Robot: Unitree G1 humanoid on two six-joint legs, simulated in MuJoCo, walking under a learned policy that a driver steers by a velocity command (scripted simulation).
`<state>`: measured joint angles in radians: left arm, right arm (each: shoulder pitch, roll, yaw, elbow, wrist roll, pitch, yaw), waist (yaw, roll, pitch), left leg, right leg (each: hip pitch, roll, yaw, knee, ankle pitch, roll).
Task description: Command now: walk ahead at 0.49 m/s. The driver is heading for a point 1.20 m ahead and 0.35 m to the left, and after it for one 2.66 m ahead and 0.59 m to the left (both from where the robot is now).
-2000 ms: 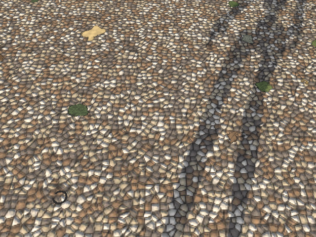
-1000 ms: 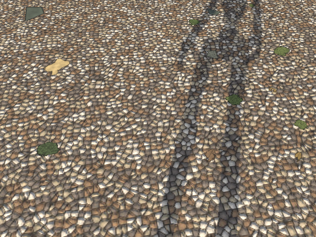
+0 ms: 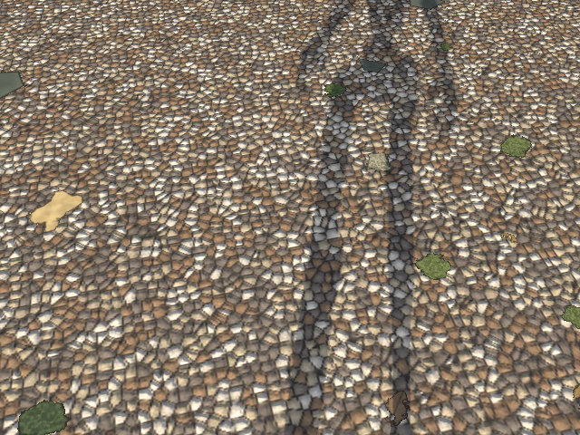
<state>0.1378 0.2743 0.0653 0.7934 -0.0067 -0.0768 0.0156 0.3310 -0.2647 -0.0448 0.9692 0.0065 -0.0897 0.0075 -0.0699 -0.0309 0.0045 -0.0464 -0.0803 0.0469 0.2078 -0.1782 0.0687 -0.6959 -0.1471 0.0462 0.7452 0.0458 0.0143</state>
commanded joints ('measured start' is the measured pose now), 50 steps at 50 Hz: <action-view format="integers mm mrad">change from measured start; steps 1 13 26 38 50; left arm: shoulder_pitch -110 227 118 242 -86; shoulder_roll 30 143 129 22 72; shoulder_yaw -6 26 22 -12 -1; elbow -77 -13 38 -12 -118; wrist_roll -8 0 19 37 24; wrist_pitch -18 -27 -44 -3 -32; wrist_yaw -18 -37 -6 4 -7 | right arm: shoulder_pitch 1 -19 -221 83 -44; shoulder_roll -178 -168 -55 -340 -182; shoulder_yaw -33 -15 -13 -123 -74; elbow -48 -101 -169 -200 -274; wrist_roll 12 40 9 28 14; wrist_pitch -6 -24 29 47 25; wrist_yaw -10 4 15 20 -21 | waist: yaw -8 162 105 18 42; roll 60 -122 -19 303 79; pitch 77 -181 60 -266 -5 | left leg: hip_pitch -79 -719 -608 406 -208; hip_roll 272 120 184 351 165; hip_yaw -132 -148 -97 -638 -292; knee -110 1089 536 268 15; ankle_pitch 87 -294 278 -45 255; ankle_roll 144 -4 -60 329 187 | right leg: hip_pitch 58 929 581 69 112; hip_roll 31 -199 -66 156 83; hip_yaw -35 465 -141 -195 -2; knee -134 -445 -660 547 -2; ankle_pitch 76 -307 15 -554 -70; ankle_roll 6 -260 -181 19 56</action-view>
